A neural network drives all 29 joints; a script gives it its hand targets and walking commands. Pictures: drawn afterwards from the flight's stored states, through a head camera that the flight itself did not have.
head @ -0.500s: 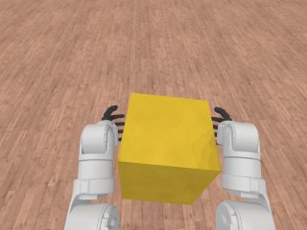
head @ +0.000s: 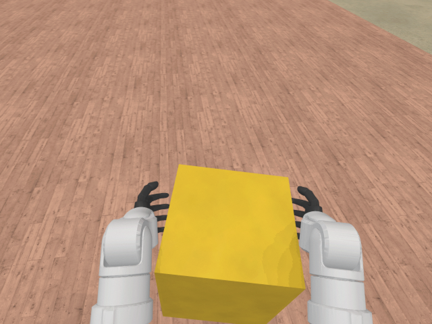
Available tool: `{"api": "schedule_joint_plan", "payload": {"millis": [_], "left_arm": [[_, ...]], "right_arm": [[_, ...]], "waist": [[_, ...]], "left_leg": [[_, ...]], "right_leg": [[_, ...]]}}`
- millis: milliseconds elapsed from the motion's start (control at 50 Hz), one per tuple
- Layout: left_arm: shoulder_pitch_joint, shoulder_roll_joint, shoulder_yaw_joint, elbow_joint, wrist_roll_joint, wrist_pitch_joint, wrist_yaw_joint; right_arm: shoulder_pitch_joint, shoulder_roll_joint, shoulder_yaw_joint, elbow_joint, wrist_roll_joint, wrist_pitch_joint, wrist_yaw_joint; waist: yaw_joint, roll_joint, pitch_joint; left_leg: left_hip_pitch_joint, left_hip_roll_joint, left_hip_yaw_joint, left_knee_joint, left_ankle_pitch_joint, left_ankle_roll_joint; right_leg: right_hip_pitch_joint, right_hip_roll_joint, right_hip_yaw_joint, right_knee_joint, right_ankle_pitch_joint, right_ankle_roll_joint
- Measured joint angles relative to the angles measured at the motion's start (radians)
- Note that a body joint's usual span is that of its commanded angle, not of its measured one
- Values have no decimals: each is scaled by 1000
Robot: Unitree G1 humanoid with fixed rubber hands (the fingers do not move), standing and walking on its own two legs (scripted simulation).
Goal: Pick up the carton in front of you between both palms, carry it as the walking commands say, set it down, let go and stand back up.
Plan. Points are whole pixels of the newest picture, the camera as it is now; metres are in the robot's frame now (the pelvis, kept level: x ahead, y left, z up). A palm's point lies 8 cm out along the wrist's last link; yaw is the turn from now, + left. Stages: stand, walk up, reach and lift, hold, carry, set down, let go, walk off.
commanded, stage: carry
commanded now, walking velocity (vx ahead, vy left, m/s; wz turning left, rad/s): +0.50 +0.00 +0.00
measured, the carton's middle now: (223, 249) +0.27 +0.00 -0.01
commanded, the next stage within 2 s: none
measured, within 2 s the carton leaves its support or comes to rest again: neither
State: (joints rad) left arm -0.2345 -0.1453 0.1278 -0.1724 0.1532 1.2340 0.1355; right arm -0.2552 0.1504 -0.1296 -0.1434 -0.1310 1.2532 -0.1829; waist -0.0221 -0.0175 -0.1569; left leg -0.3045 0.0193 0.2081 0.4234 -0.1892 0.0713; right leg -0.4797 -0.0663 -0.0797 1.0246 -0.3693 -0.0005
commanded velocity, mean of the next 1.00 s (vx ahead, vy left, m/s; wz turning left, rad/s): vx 0.40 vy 0.00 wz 0.00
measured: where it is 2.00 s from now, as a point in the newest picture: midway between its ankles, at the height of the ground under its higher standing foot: (212, 232)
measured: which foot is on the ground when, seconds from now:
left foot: down 0.00-0.30, up 0.32-0.74, down 0.76-1.00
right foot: up 0.00-0.28, down 0.30-0.78, up 0.80-1.00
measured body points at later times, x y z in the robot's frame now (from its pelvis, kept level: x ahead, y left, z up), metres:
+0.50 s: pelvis +0.31 -0.04 +0.00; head +0.32 -0.06 +0.45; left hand +0.58 +0.12 +0.06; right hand +0.61 -0.17 +0.06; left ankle +0.27 +0.09 -0.67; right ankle +0.34 -0.12 -0.74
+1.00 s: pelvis +0.63 +0.03 +0.01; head +0.65 +0.05 +0.46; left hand +0.92 +0.18 +0.08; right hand +0.93 -0.12 +0.09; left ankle +0.63 +0.10 -0.74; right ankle +0.66 -0.11 -0.68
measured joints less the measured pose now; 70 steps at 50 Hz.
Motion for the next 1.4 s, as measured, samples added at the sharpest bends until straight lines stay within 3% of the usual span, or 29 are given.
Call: {"api": "schedule_joint_plan", "payload": {"millis": [180, 280, 320, 360, 400, 440, 560, 720, 760, 800, 860, 900, 1040, 1140, 1160, 1180, 1220, 1260, 1320, 1400], "left_arm": [[-8, -2, -4, -47, 2, -24, -4], [-1, 0, 0, -46, 0, -17, -6], [-13, -3, -5, -15, 1, -26, -7], [-28, -7, -18, 38, 0, -35, -19], [-15, -4, -35, 43, -3, -31, -24], [10, 1, -37, 25, -8, -30, -24], [44, 7, -43, -39, -27, -46, -11], [24, 3, -55, -117, -29, -19, 1], [9, 1, -45, -125, -21, -3, -2], [-3, 4, -20, -114, -17, 3, -5], [-6, -3, 1, -89, -10, 15, -7], [-9, -3, -7, -78, -6, 20, -7], [-28, -7, -28, -126, -5, -2, -3], [-17, -4, -28, -129, -1, 0, -1], [-16, -5, -28, -118, 0, 1, -1], [-16, -5, -30, -97, 4, -4, -3], [-27, -7, -30, -40, 9, -14, -5], [-32, -8, -27, -2, 6, -18, -5], [-23, -6, -24, -2, -2, -16, -3], [-25, -6, -21, -38, -11, -17, 4]], "right_arm": [[-6, 1, 2, -51, 5, -22, 1], [-14, 3, 9, -44, -10, -9, 4], [-16, -4, 1, -38, -13, -10, 6], [-9, -16, -13, -23, -9, -18, 5], [2, -16, -22, -17, -5, -19, 9], [14, -2, -19, -20, -7, -22, 5], [31, -7, 21, -62, -5, -47, 3], [25, -5, 16, -146, 0, -36, 8], [6, -2, 10, -142, 0, -27, 9], [-18, 4, 13, -97, -5, -40, 10], [-33, 9, 7, -55, -1, -32, 1], [-25, 7, 1, -56, 2, -28, 0], [-25, 7, -15, -132, 18, -41, 0], [-31, 8, -6, -116, -5, -42, 18], [-30, 8, -6, -106, -12, -42, 22], [-32, 7, -10, -91, -17, -45, 23], [-32, 7, -19, -68, -18, -46, 7], [-24, 5, -19, -56, -17, -41, -4], [-16, 4, -12, -56, -9, -38, -14], [-26, 6, -8, -83, -4, -39, -17]], "waist": [[6, 16, -4], [7, 25, -16], [12, 55, -11], [27, 63, 4], [33, 50, 28], [37, 44, 48], [50, 33, 68], [39, 21, 37], [38, 10, 26], [20, -27, 26], [11, -9, 51], [9, -3, 71], [13, 2, 118], [24, 1, 96], [25, 1, 86], [28, 23, 78], [29, 62, 76], [29, 68, 84], [31, 62, 98], [25, 52, 86]], "left_leg": [[244, -4, -17, -169, -74, -38], [354, 16, -34, -123, -210, -86], [322, 63, -44, 51, -305, -100], [177, 71, -104, 388, -275, -92], [21, 45, -145, 649, -248, -72], [-96, 44, -147, 720, -190, -61], [-268, 81, -118, 425, -56, -80], [-226, 66, -34, 70, 120, -64], [-166, 47, -1, 26, 120, -48], [-169, 26, 22, 112, 91, -5], [-116, 34, 24, 101, 18, 2], [-58, 32, 21, 38, 20, -8], [109, 29, 1, -91, -19, -25], [201, 24, -6, -30, -143, -64], [209, 24, -10, 12, -185, -73], [200, 41, -16, 68, -224, -83], [165, 62, -57, 163, -258, -100], [144, 56, -87, 154, -293, -105], [163, 54, -92, 47, -162, -104], [174, 55, -91, 51, -205, -103]], "right_leg": [[-105, -36, -50, -438, 275, 22], [-19, -9, -117, -566, 288, -3], [13, 16, -149, -549, 307, -45], [17, 17, -164, -489, 245, -74], [57, 12, -166, -511, 209, -73], [111, 14, -164, -564, 206, -61], [278, 22, -149, -712, 177, -44], [493, 12, -136, -738, 17, 28], [512, -11, -124, -640, -77, 51], [418, -58, -82, -369, -104, 46], [187, -16, 5, 40, -90, 19], [74, -7, 6, 88, -38, 7], [-79, -1, -31, -289, 130, 18], [13, 20, -99, -581, 400, 20], [52, 20, -114, -618, 417, 0], [68, 31, -125, -610, 357, -39], [78, 47, -141, -574, 270, -76], [94, 45, -142, -575, 263, -55], [121, 47, -137, -576, 226, -64], [120, 43, -139, -546, 182, -59]]}}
